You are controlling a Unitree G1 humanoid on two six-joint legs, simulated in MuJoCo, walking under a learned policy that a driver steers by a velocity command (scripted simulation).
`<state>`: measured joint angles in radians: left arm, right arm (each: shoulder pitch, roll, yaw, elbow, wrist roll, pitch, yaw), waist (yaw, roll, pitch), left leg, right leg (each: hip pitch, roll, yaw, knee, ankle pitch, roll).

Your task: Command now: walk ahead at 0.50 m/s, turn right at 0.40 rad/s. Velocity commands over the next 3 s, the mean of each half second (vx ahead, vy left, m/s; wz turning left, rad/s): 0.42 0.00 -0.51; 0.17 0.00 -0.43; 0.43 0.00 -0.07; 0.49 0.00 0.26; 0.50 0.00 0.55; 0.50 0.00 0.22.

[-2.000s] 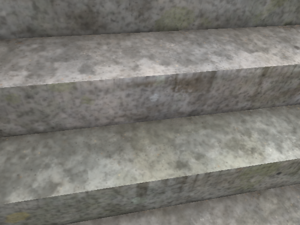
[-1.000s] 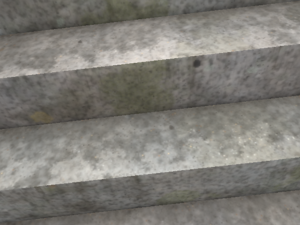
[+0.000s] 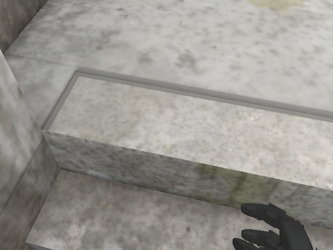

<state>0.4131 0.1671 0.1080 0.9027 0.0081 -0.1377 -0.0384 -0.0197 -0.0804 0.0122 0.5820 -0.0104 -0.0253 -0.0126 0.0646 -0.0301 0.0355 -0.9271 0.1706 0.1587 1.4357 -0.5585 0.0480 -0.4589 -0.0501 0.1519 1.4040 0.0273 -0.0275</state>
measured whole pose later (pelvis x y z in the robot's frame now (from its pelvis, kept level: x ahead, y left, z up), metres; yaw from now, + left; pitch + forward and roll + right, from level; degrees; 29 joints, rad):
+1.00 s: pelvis +0.39 -0.03 +0.38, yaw -28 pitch +2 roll +3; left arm 0.42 0.14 0.07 0.95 0.03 -0.09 0.04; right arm -0.06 -0.01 0.06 0.47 -0.05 0.02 -0.01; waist 0.07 0.00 0.03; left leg -1.34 0.08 0.09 2.05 -0.42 0.08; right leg -0.15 0.02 0.13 0.29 -0.17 -0.07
